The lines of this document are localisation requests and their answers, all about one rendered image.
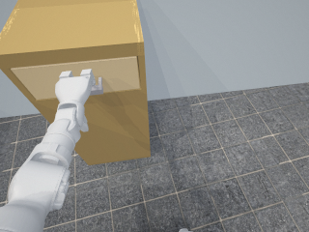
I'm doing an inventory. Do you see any cabinet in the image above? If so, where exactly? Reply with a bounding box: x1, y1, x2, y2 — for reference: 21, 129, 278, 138
0, 0, 151, 165

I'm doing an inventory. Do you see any drawer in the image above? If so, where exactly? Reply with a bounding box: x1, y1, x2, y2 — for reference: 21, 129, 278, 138
11, 56, 140, 100

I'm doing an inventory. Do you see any handle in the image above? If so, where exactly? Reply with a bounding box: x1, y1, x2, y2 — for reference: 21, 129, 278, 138
90, 77, 103, 96

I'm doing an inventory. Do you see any robot left forearm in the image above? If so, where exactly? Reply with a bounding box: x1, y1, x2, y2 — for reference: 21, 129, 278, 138
8, 100, 85, 202

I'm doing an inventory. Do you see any robot left upper arm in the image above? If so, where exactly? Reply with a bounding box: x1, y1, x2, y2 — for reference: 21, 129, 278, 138
0, 160, 70, 232

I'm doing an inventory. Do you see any left robot hand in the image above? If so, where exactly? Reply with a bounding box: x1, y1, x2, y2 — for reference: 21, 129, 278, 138
55, 69, 96, 132

